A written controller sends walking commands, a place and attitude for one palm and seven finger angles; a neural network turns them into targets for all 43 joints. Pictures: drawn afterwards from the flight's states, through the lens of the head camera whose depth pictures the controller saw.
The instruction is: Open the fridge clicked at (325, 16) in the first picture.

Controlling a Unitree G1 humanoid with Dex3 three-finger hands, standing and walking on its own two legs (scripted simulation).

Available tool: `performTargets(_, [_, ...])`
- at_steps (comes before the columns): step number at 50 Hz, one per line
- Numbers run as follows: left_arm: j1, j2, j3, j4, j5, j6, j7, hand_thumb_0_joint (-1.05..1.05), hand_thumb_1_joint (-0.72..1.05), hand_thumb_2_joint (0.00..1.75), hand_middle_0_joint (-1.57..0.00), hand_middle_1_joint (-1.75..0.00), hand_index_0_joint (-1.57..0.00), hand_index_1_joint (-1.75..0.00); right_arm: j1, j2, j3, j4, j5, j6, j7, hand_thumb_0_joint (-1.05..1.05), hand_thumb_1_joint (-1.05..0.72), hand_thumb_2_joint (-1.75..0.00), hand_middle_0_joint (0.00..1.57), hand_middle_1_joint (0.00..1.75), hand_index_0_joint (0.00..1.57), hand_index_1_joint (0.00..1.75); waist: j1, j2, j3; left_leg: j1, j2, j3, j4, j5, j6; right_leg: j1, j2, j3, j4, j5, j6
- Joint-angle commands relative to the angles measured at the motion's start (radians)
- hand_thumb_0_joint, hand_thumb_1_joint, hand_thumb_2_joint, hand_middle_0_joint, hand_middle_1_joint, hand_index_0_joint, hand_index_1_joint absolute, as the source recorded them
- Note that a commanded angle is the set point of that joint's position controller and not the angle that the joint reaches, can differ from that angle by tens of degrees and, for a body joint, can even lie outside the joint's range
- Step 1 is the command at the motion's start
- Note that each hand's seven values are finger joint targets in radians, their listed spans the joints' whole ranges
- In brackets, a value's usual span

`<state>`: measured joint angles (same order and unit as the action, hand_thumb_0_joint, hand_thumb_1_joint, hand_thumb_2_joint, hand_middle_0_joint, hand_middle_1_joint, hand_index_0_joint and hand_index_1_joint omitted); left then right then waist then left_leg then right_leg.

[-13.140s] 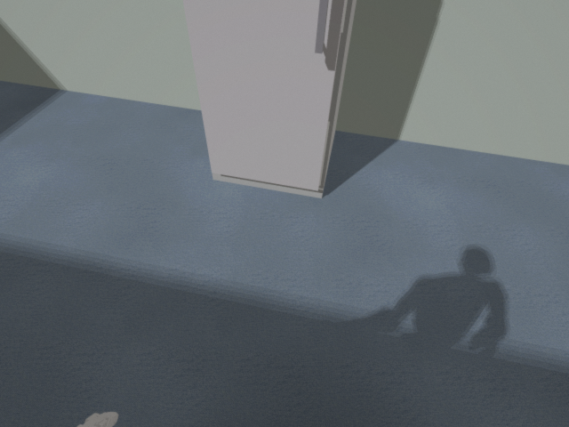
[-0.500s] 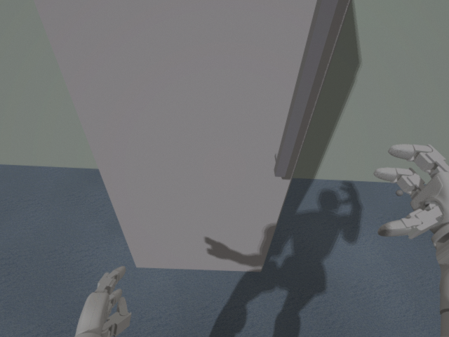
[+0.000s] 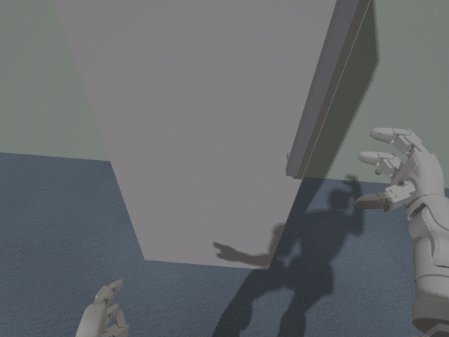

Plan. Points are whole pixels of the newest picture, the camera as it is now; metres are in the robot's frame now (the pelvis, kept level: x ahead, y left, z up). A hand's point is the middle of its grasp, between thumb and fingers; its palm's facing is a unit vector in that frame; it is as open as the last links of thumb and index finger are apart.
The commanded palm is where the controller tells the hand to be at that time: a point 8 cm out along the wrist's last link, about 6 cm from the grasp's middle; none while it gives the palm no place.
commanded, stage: move the hooked fingers beside the handle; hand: right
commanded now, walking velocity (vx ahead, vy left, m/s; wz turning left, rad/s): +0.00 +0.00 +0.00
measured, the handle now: (317, 77) +0.52 -0.13 +0.24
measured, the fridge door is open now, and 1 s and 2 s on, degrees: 0 0 0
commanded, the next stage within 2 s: feel for the door with the fingertips in 1.54 s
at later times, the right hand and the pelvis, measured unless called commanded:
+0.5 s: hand (353, 147) +0.42 -0.21 +0.16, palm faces +0.04 +1.00 +0.01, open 14.0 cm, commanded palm +0.40 -0.25 +0.15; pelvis +0.01 +0.00 +0.00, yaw +1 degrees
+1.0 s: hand (342, 140) +0.45 -0.20 +0.15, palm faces +0.03 +1.00 +0.02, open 14.0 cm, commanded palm +0.42 -0.25 +0.15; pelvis +0.01 -0.01 +0.00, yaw +2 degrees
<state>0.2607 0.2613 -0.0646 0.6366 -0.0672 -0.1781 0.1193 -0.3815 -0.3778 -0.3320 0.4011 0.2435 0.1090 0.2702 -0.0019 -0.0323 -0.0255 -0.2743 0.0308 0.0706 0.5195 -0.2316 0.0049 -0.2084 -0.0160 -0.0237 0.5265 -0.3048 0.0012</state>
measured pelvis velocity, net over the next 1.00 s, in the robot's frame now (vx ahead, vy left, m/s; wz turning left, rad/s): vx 0.01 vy -0.01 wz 0.03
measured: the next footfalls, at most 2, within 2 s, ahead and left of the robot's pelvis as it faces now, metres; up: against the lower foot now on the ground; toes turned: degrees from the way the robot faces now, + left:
none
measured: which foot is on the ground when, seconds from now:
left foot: down 0.00-1.00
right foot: down 0.00-1.00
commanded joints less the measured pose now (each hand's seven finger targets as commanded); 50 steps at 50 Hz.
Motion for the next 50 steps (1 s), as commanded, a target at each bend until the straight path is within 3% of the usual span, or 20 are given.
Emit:
performTargets(1, [-0.080, 0.124, 0.053, -0.147, -0.005, -0.049, 0.003, 0.00, 0.90, 0.90, -0.20, -0.30, -0.20, -0.30, -0.462, -0.223, -0.031, -0.207, 0.006, -0.094, -0.006, 0.00, 0.50, -0.30, 0.30, 1.20, 0.30, 1.20, 0.009, -0.019, -0.221, 0.110, -0.006, -0.032, -0.063, 0.181, 0.023, 0.013, 0.007, 0.027, -0.081, 0.196, -0.022])
performTargets(3, [-0.068, 0.132, 0.057, -0.142, -0.004, -0.044, 0.005, 0.00, 0.90, 0.90, -0.20, -0.30, -0.20, -0.30, -0.455, -0.245, -0.048, -0.170, 0.005, -0.100, -0.009, 0.00, 0.50, -0.30, 0.30, 1.20, 0.30, 1.20, 0.006, 0.019, -0.228, 0.114, -0.009, -0.033, -0.063, 0.180, 0.023, 0.005, 0.003, 0.025, -0.077, 0.196, -0.026])
performTargets(4, [-0.067, 0.130, 0.055, -0.141, -0.006, -0.042, 0.005, 0.00, 0.90, 0.90, -0.20, -0.30, -0.20, -0.30, -0.486, -0.209, -0.013, -0.157, 0.006, -0.101, -0.006, 0.00, 0.50, -0.30, 0.30, 1.20, 0.30, 1.20, 0.017, 0.015, -0.222, 0.102, -0.008, -0.034, -0.063, 0.173, 0.021, 0.004, 0.004, 0.025, -0.080, 0.184, -0.026])
performTargets(6, [-0.053, 0.137, 0.058, -0.127, -0.005, -0.036, 0.006, 0.00, 0.90, 0.90, -0.20, -0.30, -0.20, -0.30, -0.526, -0.243, -0.035, -0.100, -0.001, -0.101, -0.013, 0.00, 0.50, -0.30, 0.30, 1.20, 0.30, 1.20, 0.020, 0.017, -0.207, 0.090, -0.007, -0.036, -0.067, 0.157, 0.021, -0.016, 0.007, 0.029, -0.080, 0.166, -0.026])
performTargets(8, [-0.047, 0.138, 0.061, -0.131, -0.003, -0.030, 0.001, 0.00, 0.90, 0.90, -0.20, -0.30, -0.20, -0.30, -0.518, -0.252, -0.041, -0.093, -0.009, -0.110, -0.021, 0.00, 0.50, -0.30, 0.30, 1.20, 0.30, 1.20, 0.008, 0.009, -0.241, 0.112, -0.007, -0.037, -0.057, 0.180, 0.024, -0.012, 0.006, 0.025, -0.073, 0.194, -0.026])
performTargets(12, [-0.026, 0.137, 0.062, -0.124, -0.001, -0.017, -0.004, 0.00, 0.90, 0.90, -0.20, -0.30, -0.20, -0.30, -0.570, -0.251, -0.038, -0.052, -0.016, -0.130, -0.026, 0.00, 0.50, -0.30, 0.30, 1.20, 0.30, 1.20, 0.018, 0.000, -0.266, 0.123, -0.009, -0.039, -0.047, 0.232, 0.025, -0.013, 0.009, 0.021, -0.068, 0.228, -0.025])
performTargets(13, [-0.019, 0.141, 0.065, -0.122, 0.000, -0.013, -0.005, 0.00, 0.90, 0.90, -0.20, -0.30, -0.20, -0.30, -0.570, -0.268, -0.051, -0.033, -0.016, -0.135, -0.028, 0.00, 0.50, -0.30, 0.30, 1.20, 0.30, 1.20, 0.018, 0.031, -0.261, 0.126, -0.010, -0.038, -0.047, 0.235, 0.023, -0.023, 0.004, 0.018, -0.063, 0.231, -0.028])
performTargets(15, [-0.014, 0.139, 0.066, -0.121, -0.002, -0.009, -0.008, 0.00, 0.90, 0.90, -0.20, -0.30, -0.20, -0.30, -0.608, -0.251, -0.031, -0.026, -0.021, -0.145, -0.025, 0.00, 0.50, -0.30, 0.30, 1.20, 0.30, 1.20, 0.025, -0.009, -0.269, 0.117, -0.011, -0.041, -0.045, 0.243, 0.024, -0.017, 0.007, 0.016, -0.063, 0.232, -0.027])
performTargets(19, [0.010, 0.145, 0.071, -0.112, 0.001, 0.001, -0.013, 0.00, 0.90, 0.90, -0.20, -0.30, -0.20, -0.30, -0.640, -0.265, -0.043, 0.044, -0.027, -0.158, -0.033, 0.00, 0.50, -0.30, 0.30, 1.20, 0.30, 1.20, 0.029, 0.028, -0.272, 0.111, -0.015, -0.039, -0.040, 0.237, 0.024, -0.032, 0.005, 0.019, -0.058, 0.226, -0.028])
performTargets(21, [0.016, 0.142, 0.072, -0.113, 0.002, 0.006, -0.016, 0.00, 0.90, 0.90, -0.20, -0.30, -0.20, -0.30, -0.672, -0.247, -0.024, 0.030, -0.033, -0.172, -0.037, 0.00, 0.50, -0.30, 0.30, 1.20, 0.30, 1.20, 0.031, -0.013, -0.298, 0.114, -0.015, -0.040, -0.032, 0.263, 0.027, -0.017, 0.008, 0.015, -0.054, 0.251, -0.026])
performTargets(23, [0.028, 0.144, 0.077, -0.113, 0.003, 0.011, -0.022, 0.00, 0.90, 0.90, -0.20, -0.30, -0.20, -0.30, -0.645, -0.247, -0.031, 0.044, -0.033, -0.180, -0.042, 0.00, 0.50, -0.30, 0.30, 1.20, 0.30, 1.20, 0.028, 0.024, -0.312, 0.122, -0.018, -0.037, -0.027, 0.286, 0.026, -0.017, 0.003, 0.015, -0.044, 0.277, -0.029])
performTargets(26, [0.039, 0.142, 0.078, -0.107, 0.005, 0.020, -0.027, 0.00, 0.90, 0.90, -0.20, -0.30, -0.20, -0.30, -0.657, -0.224, -0.019, 0.079, -0.037, -0.180, -0.046, 0.00, 0.50, -0.30, 0.30, 1.20, 0.30, 1.20, 0.031, -0.004, -0.307, 0.109, -0.019, -0.037, -0.021, 0.305, 0.027, -0.018, 0.004, 0.012, -0.044, 0.295, -0.026])
performTargets(28, [0.053, 0.149, 0.078, -0.098, 0.006, 0.031, -0.028, 0.00, 0.90, 0.90, -0.20, -0.30, -0.20, -0.30, -0.699, -0.247, -0.025, 0.111, -0.046, -0.182, -0.055, 0.00, 0.50, -0.30, 0.30, 1.20, 0.30, 1.20, 0.042, 0.038, -0.276, 0.097, -0.020, -0.032, -0.023, 0.281, 0.026, -0.045, 0.001, 0.017, -0.044, 0.274, -0.026])
performTargets(32, [0.061, 0.143, 0.081, -0.100, 0.010, 0.036, -0.034, 0.00, 0.90, 0.90, -0.20, -0.30, -0.20, -0.30, -0.758, -0.222, -0.007, 0.119, -0.056, -0.206, -0.068, 0.00, 0.50, -0.30, 0.30, 1.20, 0.30, 1.20, 0.046, -0.018, -0.317, 0.085, -0.022, -0.039, -0.016, 0.280, 0.028, -0.025, 0.006, 0.014, -0.035, 0.276, -0.025])
performTargets(33, [0.075, 0.149, 0.082, -0.093, 0.012, 0.039, -0.035, 0.00, 0.90, 0.90, -0.20, -0.30, -0.20, -0.30, -0.768, -0.242, -0.020, 0.140, -0.056, -0.213, -0.071, 0.00, 0.50, -0.30, 0.30, 1.20, 0.30, 1.20, 0.053, 0.041, -0.314, 0.090, -0.024, -0.035, -0.016, 0.285, 0.026, -0.037, 0.001, 0.018, -0.031, 0.277, -0.029])
performTargets(37, [0.092, 0.148, 0.082, -0.079, 0.014, 0.044, -0.038, 0.00, 0.90, 0.90, -0.20, -0.30, -0.20, -0.30, -0.860, -0.225, 0.004, 0.205, -0.069, -0.236, -0.075, 0.00, 0.50, -0.30, 0.30, 1.20, 0.30, 1.20, 0.071, 0.004, -0.311, 0.054, -0.026, -0.036, -0.010, 0.266, 0.027, -0.042, 0.004, 0.022, -0.027, 0.259, -0.025])
performTargets(40, [0.097, 0.147, 0.086, -0.091, 0.017, 0.049, -0.047, 0.00, 0.90, 0.90, -0.20, -0.30, -0.20, -0.30, -0.804, -0.244, -0.026, 0.200, -0.073, -0.258, -0.076, 0.00, 0.50, -0.30, 0.30, 1.20, 0.30, 1.20, 0.043, -0.020, -0.373, 0.092, -0.027, -0.040, 0.006, 0.312, 0.032, -0.028, 0.005, 0.018, -0.019, 0.318, -0.023])
performTargets(43, [0.103, 0.150, 0.088, -0.099, 0.016, 0.057, -0.054, 0.00, 0.90, 0.90, -0.20, -0.30, -0.20, -0.30, -0.742, -0.231, -0.023, 0.224, -0.068, -0.258, -0.070, 0.00, 0.50, -0.30, 0.30, 1.20, 0.30, 1.20, 0.038, 0.028, -0.344, 0.100, -0.030, -0.033, 0.007, 0.315, 0.031, -0.059, 0.000, 0.017, -0.022, 0.321, -0.023])
performTargets(45, [0.097, 0.152, 0.088, -0.106, 0.012, 0.063, -0.056, 0.00, 0.90, 0.90, -0.20, -0.30, -0.20, -0.30, -0.730, -0.236, -0.029, 0.226, -0.067, -0.249, -0.067, 0.00, 0.50, -0.30, 0.30, 1.20, 0.30, 1.20, 0.040, 0.023, -0.314, 0.083, -0.031, -0.037, 0.002, 0.304, 0.028, -0.072, -0.001, 0.009, -0.027, 0.295, -0.025])
performTargets(50, [0.100, 0.152, 0.090, -0.109, 0.013, 0.069, -0.053, 0.00, 0.90, 0.90, -0.20, -0.30, -0.20, -0.30, -0.795, -0.251, -0.031, 0.170, -0.067, -0.254, -0.073, 0.00, 0.50, -0.30, 0.30, 1.20, 0.30, 1.20, 0.053, 0.019, -0.328, 0.084, -0.033, -0.039, -0.002, 0.288, 0.027, -0.065, -0.001, 0.014, -0.028, 0.276, -0.027])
